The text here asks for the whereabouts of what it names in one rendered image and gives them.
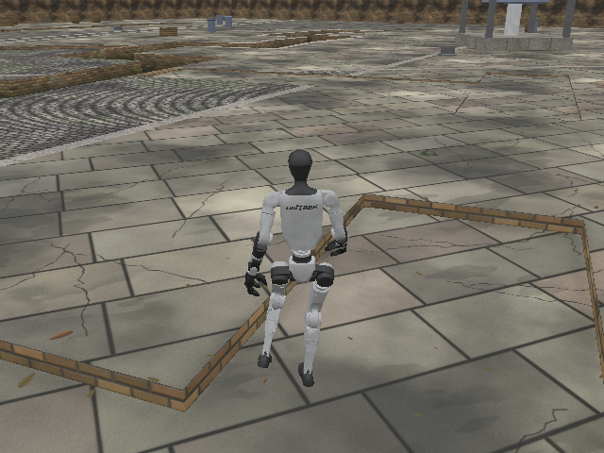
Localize robot right upper arm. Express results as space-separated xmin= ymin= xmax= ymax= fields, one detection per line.
xmin=320 ymin=190 xmax=346 ymax=241

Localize robot left forearm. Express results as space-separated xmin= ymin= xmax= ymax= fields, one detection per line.
xmin=246 ymin=232 xmax=267 ymax=276

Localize right robot shin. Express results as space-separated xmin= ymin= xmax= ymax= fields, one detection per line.
xmin=303 ymin=312 xmax=322 ymax=374

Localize robot right hand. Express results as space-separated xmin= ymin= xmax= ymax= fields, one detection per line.
xmin=325 ymin=240 xmax=346 ymax=257

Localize left robot foot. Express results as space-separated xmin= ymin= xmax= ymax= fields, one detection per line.
xmin=258 ymin=351 xmax=272 ymax=368

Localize robot left upper arm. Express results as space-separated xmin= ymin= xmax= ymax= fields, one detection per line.
xmin=258 ymin=192 xmax=281 ymax=246

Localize robot right forearm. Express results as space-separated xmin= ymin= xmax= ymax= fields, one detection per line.
xmin=335 ymin=227 xmax=347 ymax=249

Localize robot left hand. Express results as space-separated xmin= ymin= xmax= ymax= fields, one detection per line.
xmin=244 ymin=272 xmax=267 ymax=296

